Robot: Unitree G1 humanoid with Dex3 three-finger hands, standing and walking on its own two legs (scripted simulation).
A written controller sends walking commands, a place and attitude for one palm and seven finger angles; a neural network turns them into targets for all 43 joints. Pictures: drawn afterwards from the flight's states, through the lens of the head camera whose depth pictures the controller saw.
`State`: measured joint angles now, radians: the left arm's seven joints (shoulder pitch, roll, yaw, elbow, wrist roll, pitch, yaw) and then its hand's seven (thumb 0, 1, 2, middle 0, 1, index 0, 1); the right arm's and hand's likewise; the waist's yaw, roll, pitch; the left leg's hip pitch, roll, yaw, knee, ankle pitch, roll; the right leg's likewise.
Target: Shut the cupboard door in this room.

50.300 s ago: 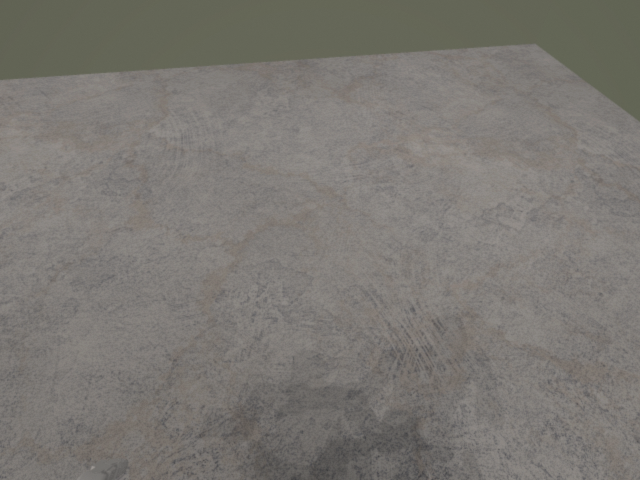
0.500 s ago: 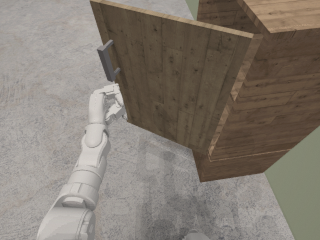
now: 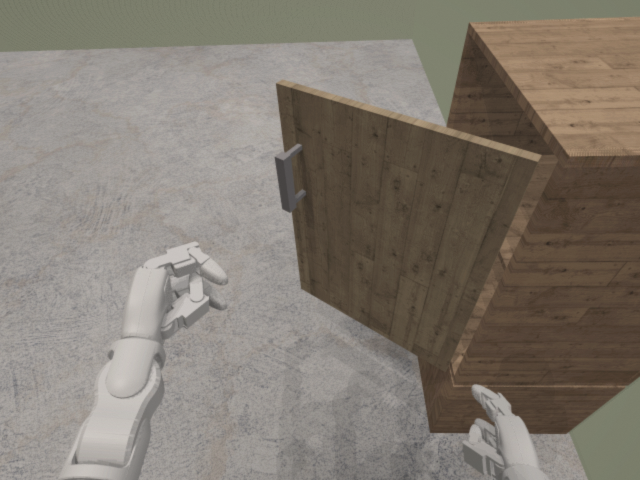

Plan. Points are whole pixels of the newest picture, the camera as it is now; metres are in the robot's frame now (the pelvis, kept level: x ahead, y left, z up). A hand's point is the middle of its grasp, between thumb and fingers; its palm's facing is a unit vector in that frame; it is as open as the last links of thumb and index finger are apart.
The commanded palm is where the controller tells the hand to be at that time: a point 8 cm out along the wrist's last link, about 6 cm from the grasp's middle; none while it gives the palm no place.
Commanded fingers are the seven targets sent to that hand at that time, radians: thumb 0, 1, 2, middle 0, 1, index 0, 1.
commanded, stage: draw the hand back to the body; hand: left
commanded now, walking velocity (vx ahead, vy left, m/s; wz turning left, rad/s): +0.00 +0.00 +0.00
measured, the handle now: (292, 178) +0.64 +0.12 +0.02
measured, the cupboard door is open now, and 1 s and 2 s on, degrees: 55 55 55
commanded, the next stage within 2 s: step back with the hand held close in 0.82 s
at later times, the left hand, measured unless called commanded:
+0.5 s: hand (35, 341) +0.20 +0.29 +0.16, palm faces +0.47 -0.76 -0.45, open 6.6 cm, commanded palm +0.15 +0.31 +0.17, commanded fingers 0.00 0.90 0.90 -0.20 -0.30 -0.20 -0.30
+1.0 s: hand (43, 342) +0.20 +0.28 +0.16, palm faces +0.46 -0.78 -0.42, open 7.4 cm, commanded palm +0.14 +0.31 +0.17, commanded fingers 0.00 0.90 0.90 -0.20 -0.30 -0.20 -0.30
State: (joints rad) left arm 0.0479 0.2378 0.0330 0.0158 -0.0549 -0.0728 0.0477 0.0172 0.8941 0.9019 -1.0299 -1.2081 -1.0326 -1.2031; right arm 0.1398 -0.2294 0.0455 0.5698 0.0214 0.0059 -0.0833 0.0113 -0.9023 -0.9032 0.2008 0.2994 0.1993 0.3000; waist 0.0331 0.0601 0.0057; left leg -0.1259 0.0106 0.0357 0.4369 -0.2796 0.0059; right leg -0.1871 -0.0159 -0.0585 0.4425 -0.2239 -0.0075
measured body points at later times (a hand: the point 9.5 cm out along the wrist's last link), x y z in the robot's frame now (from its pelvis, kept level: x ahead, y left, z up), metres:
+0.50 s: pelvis +0.01 +0.01 +0.00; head +0.00 -0.02 +0.45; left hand +0.16 +0.32 +0.19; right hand +0.19 -0.21 -0.10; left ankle -0.03 +0.11 -0.74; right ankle +0.01 -0.11 -0.74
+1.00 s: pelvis +0.00 +0.01 +0.00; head -0.01 -0.01 +0.45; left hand +0.17 +0.32 +0.18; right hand +0.18 -0.21 -0.09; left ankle -0.03 +0.11 -0.74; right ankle +0.01 -0.11 -0.74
